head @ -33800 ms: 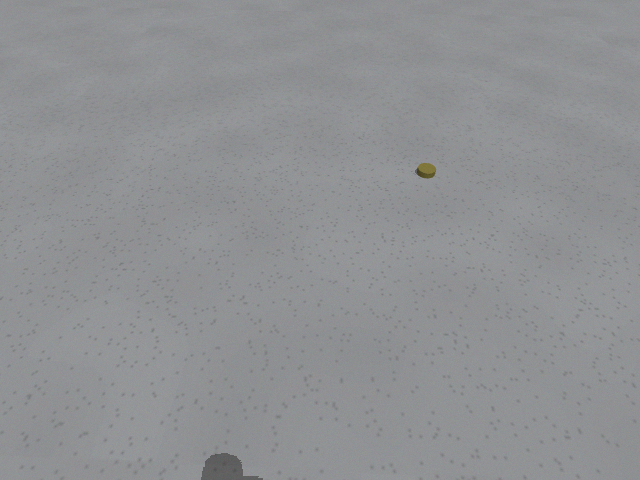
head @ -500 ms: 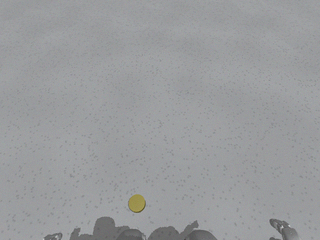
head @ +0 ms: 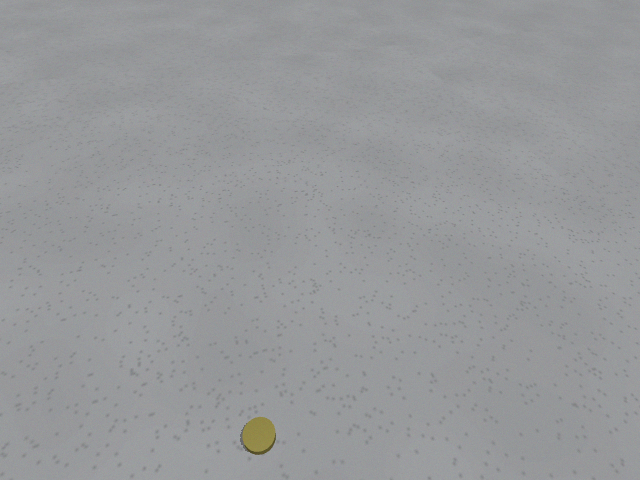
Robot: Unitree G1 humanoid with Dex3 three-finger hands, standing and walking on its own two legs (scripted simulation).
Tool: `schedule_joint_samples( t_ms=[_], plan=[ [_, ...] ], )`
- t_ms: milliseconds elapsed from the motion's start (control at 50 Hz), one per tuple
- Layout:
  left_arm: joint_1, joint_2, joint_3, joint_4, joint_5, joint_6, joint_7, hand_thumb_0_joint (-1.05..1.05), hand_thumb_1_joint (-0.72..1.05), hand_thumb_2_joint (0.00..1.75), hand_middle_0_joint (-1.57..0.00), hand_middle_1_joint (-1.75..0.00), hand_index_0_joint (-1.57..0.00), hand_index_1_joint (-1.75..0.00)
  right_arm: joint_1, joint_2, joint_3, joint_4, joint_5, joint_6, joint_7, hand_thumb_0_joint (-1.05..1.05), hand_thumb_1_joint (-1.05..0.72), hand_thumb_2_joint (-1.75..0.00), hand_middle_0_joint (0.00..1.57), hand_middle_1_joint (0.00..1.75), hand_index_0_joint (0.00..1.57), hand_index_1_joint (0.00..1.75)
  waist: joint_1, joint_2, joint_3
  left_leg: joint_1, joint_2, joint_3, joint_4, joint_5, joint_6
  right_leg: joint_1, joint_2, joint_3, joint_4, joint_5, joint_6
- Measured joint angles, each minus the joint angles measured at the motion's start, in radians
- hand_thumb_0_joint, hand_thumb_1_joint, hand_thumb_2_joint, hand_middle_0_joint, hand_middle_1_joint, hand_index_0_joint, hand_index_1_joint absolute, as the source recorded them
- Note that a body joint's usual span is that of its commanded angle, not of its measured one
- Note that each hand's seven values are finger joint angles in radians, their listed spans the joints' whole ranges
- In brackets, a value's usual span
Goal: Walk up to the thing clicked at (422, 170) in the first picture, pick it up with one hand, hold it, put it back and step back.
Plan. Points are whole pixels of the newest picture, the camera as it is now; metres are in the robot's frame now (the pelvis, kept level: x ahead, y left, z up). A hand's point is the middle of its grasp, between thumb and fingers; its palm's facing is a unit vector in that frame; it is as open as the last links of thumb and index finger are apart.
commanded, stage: walk up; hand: left
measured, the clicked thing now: (259, 435) +0.42 +0.15 -0.75
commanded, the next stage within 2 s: none
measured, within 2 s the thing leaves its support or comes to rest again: neither
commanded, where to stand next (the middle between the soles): +0.07 +0.00 m, yaw -3 degrees
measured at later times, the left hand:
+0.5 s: hand out of the picture +0.11 +0.32 -0.17, palm faces -0.05 -0.91 -0.42, open 7.4 cm
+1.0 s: hand out of the picture +0.01 +0.27 -0.14, palm faces -0.16 -0.88 -0.44, open 7.4 cm
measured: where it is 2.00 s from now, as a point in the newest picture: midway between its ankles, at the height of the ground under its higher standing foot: outside the picture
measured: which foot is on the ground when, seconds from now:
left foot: down 0.00-0.14, up 0.16-0.42, down 0.44-0.82, up 0.84-1.00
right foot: up 0.00-0.08, down 0.10-0.46, up 0.48-0.78, down 0.80-1.00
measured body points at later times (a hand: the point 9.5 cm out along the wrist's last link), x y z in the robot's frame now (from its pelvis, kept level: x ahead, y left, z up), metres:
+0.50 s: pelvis +0.04 +0.04 -0.03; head +0.09 +0.05 +0.42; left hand +0.11 +0.37 -0.14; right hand +0.13 -0.28 -0.14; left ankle +0.15 +0.16 -0.73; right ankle +0.00 -0.11 -0.72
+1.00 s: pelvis -0.06 +0.01 -0.02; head -0.02 -0.03 +0.43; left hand +0.02 +0.32 -0.11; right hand -0.02 -0.34 -0.14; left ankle -0.01 +0.16 -0.65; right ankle -0.09 -0.13 -0.73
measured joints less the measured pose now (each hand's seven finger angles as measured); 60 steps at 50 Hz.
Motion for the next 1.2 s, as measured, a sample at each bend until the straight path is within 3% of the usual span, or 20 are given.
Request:
schedule_joint_samples(
  t_ms=[80,140,220,280,340,440,480,520,560,660,720,780,820,860,880,920,1000,1060,1140,1200],
  plan=[
    [0.051,0.002,-0.007,0.02,0.01,-0.028,-0.011,0.01,0.9,0.9,-0.2,-0.3,-0.21,-0.3,-0.019,-0.015,-0.013,-0.048,-0.001,-0.011,0.022,0.0,-0.9,-0.9,0.21,0.3,0.2,0.31,0.008,0.019,0.008,-0.012,0.007,0.028,0.013,-0.015,0.005,0.103,-0.025,-0.051,-0.17,-0.015,0.008],
    [0.077,-0.019,-0.012,0.022,0.02,-0.068,-0.01,0.01,0.9,0.9,-0.2,-0.3,-0.21,-0.3,-0.018,-0.046,-0.028,-0.074,0.011,-0.005,0.028,0.0,-0.9,-0.9,0.21,0.3,0.2,0.31,0.009,0.099,0.027,-0.043,0.05,0.002,0.143,-0.067,0.022,0.192,0.014,-0.096,-0.321,0.16,-0.001],
    [0.125,-0.019,-0.018,-0.005,0.026,-0.098,-0.007,0.01,0.9,0.9,-0.2,-0.3,-0.21,-0.3,-0.011,-0.043,-0.024,-0.072,0.022,0.011,0.028,0.0,-0.9,-0.9,0.2,0.3,0.2,0.3,0.051,0.099,0.01,-0.175,0.005,-0.028,0.406,-0.14,0.014,0.231,-0.004,-0.073,-0.343,0.143,-0.016],
    [0.145,-0.022,-0.027,-0.016,0.017,-0.106,-0.005,0.01,0.9,0.9,-0.2,-0.3,-0.21,-0.3,-0.021,-0.053,-0.028,-0.089,0.03,-0.005,0.037,0.01,-0.9,-0.9,0.2,0.3,0.2,0.3,0.053,0.108,0.023,-0.264,0.021,-0.048,0.433,-0.082,-0.005,0.281,-0.025,-0.065,-0.402,0.161,0.001],
    [0.139,-0.017,-0.035,-0.025,0.018,-0.097,-0.001,0.01,0.9,0.9,-0.2,-0.3,-0.21,-0.3,-0.046,-0.054,-0.025,-0.088,0.049,-0.018,0.026,0.0,-0.9,-0.9,0.2,0.3,0.2,0.3,0.055,0.107,0.047,-0.299,0.054,-0.053,0.318,-0.015,-0.025,0.292,-0.043,-0.054,-0.395,0.151,0.021],
    [0.069,0.009,-0.031,-0.103,0.011,-0.007,-0.005,0.01,0.9,0.9,-0.2,-0.3,-0.21,-0.3,-0.071,-0.035,-0.014,-0.088,0.066,-0.033,-0.02,0.0,-0.9,-0.9,0.2,0.3,0.2,0.3,0.052,0.061,0.1,-0.262,0.046,0.01,0.11,0.229,-0.035,0.198,-0.078,-0.044,-0.172,0.024,0.039],
    [0.01,0.028,-0.024,-0.122,0.002,0.024,0.001,0.01,0.9,0.9,-0.2,-0.3,-0.21,-0.3,-0.084,-0.008,-0.015,-0.079,0.057,-0.038,-0.038,0.0,-0.9,-0.9,0.2,0.3,0.2,0.3,0.046,0.003,0.135,-0.271,0.014,0.032,0.135,0.162,-0.036,0.132,-0.095,-0.002,-0.028,-0.034,0.024],
    [-0.047,0.037,-0.017,-0.143,-0.007,0.045,0.012,0.01,0.9,0.9,-0.2,-0.3,-0.21,-0.3,-0.098,0.015,-0.001,-0.084,0.055,-0.036,-0.042,0.0,-0.9,-0.9,0.2,0.3,0.2,0.3,0.046,-0.035,0.168,-0.303,0.013,0.043,0.176,0.153,-0.031,0.049,-0.032,0.073,0.158,-0.109,0.006],
    [-0.082,0.038,-0.02,-0.155,-0.008,0.054,0.017,0.01,0.91,0.9,-0.2,-0.3,-0.21,-0.3,-0.118,0.028,0.008,-0.094,0.057,-0.03,-0.045,0.0,-0.9,-0.9,0.21,0.3,0.2,0.3,0.036,-0.045,0.189,-0.322,0.036,0.042,0.18,0.165,-0.027,-0.025,0.028,0.081,0.333,-0.133,-0.001],
    [-0.1,0.036,-0.01,-0.177,0.004,0.073,-0.016,0.01,0.91,0.9,-0.2,-0.3,-0.21,-0.3,-0.133,0.027,0.003,-0.138,0.048,-0.038,-0.069,0.0,-0.9,-0.9,0.21,0.3,0.21,0.31,0.016,-0.062,0.179,-0.363,0.078,0.06,0.145,0.215,-0.034,-0.093,0.051,0.1,0.491,-0.06,0.01],
    [-0.081,0.034,0.0,-0.18,0.014,0.078,-0.037,0.01,0.91,0.9,-0.2,-0.3,-0.21,-0.3,-0.122,0.005,-0.007,-0.145,0.041,-0.046,-0.08,0.0,-0.89,-0.9,0.21,0.3,0.21,0.31,0.02,-0.065,0.155,-0.385,0.102,0.078,0.148,0.229,-0.04,-0.049,0.017,0.108,0.392,-0.051,0.019],
    [-0.037,0.027,0.004,-0.157,0.01,0.061,-0.053,0.01,0.91,0.9,-0.2,-0.3,-0.21,-0.3,-0.109,-0.034,-0.017,-0.146,0.021,-0.037,-0.07,0.0,-0.89,-0.9,0.21,0.3,0.21,0.31,0.025,-0.042,0.111,-0.409,0.137,0.089,0.18,0.221,-0.04,0.06,-0.039,0.059,0.108,-0.144,0.009],
    [-0.012,0.006,0.012,-0.117,0.013,0.04,-0.056,0.01,0.91,0.9,-0.2,-0.3,-0.21,-0.3,-0.104,-0.068,-0.031,-0.142,0.009,-0.021,-0.061,0.0,-0.89,-0.9,0.21,0.3,0.21,0.31,0.007,0.021,0.097,-0.433,0.166,0.045,0.24,0.159,-0.026,0.123,-0.019,0.01,-0.01,-0.112,0.023],
    [0.022,-0.009,0.006,-0.1,0.025,0.042,-0.052,0.01,0.91,0.9,-0.2,-0.3,-0.21,-0.3,-0.072,-0.079,-0.044,-0.127,0.018,0.006,-0.066,0.0,-0.9,-0.9,0.21,0.3,0.2,0.31,-0.005,0.05,0.064,-0.466,0.121,-0.031,0.335,-0.04,-0.014,0.125,-0.016,-0.019,-0.007,-0.091,0.031],
    [0.041,-0.012,-0.002,-0.098,0.03,0.044,-0.048,0.01,0.91,0.9,-0.2,-0.3,-0.21,-0.3,-0.057,-0.078,-0.047,-0.113,0.024,0.018,-0.068,0.0,-0.9,-0.9,0.21,0.3,0.2,0.3,0.012,0.038,0.042,-0.478,0.073,-0.058,0.406,-0.098,-0.019,0.115,-0.031,-0.003,-0.009,-0.081,0.029],
    [0.066,-0.026,-0.011,-0.086,0.037,0.039,-0.035,0.01,0.9,0.9,-0.2,-0.3,-0.21,-0.3,-0.051,-0.084,-0.05,-0.089,0.039,0.028,-0.061,0.0,-0.9,-0.9,0.2,0.3,0.2,0.3,0.043,0.032,0.03,-0.48,-0.006,-0.096,0.545,-0.119,-0.02,0.109,-0.05,0.035,-0.049,-0.042,0.03],
    [0.054,-0.038,-0.015,-0.08,0.036,0.025,-0.019,0.01,0.9,0.9,-0.2,-0.3,-0.21,-0.3,-0.022,-0.09,-0.044,-0.1,0.067,0.007,-0.054,0.0,-0.9,-0.9,0.2,0.3,0.2,0.3,0.023,0.072,0.05,-0.456,-0.087,-0.127,0.705,-0.074,-0.034,0.098,-0.061,0.014,-0.139,0.033,0.031],
    [0.023,-0.024,-0.006,-0.109,0.036,0.001,-0.006,0.01,0.9,0.9,-0.2,-0.3,-0.21,-0.3,0.005,-0.069,-0.027,-0.086,0.065,0.003,-0.045,0.0,-0.9,-0.9,0.2,0.3,0.2,0.3,0.022,0.081,0.067,-0.351,-0.07,-0.085,0.566,-0.106,-0.043,0.083,-0.064,-0.015,-0.158,0.056,0.029],
    [-0.019,0.001,-0.006,-0.148,0.016,-0.022,0.005,0.01,0.9,0.9,-0.2,-0.3,-0.21,-0.3,0.013,-0.033,-0.008,-0.06,0.05,-0.002,-0.033,0.0,-0.9,-0.9,0.2,0.3,0.2,0.3,0.026,0.073,0.078,-0.175,-0.029,-0.029,0.217,-0.107,-0.028,0.051,-0.079,-0.057,-0.106,0.039,0.041],
    [-0.053,0.018,-0.005,-0.133,-0.002,-0.013,0.014,0.01,0.9,0.9,-0.2,-0.3,-0.21,-0.3,-0.026,0.021,0.004,-0.045,0.037,-0.023,-0.03,0.01,-0.9,-0.9,0.2,0.3,0.2,0.3,0.045,-0.014,0.117,-0.118,-0.078,0.017,0.139,-0.024,0.001,0.029,-0.118,-0.002,-0.02,0.009,0.026]
  ],
)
